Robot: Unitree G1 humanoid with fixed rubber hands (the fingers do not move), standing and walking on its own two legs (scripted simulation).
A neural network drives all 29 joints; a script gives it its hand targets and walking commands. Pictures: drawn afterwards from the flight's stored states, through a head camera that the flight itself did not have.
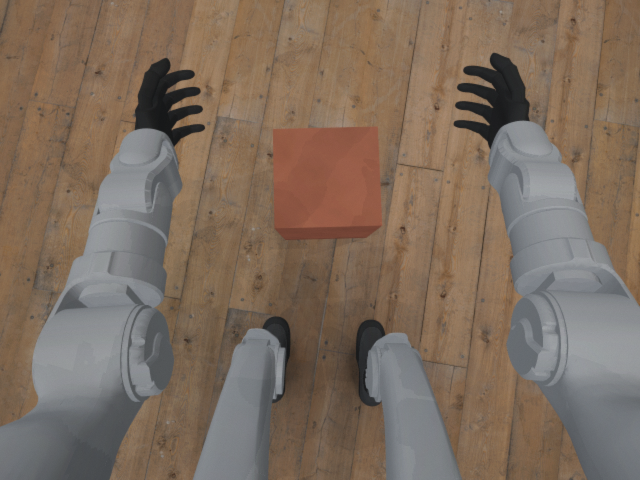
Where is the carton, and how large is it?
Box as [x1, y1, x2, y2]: [273, 126, 381, 239]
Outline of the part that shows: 377,126 273,129 274,228 285,239 366,237 381,225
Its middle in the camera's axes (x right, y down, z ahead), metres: +0.01 -0.11 +0.88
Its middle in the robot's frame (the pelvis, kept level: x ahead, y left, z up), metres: +0.53 +0.01 -0.53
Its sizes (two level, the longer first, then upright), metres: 0.210 0.200 0.250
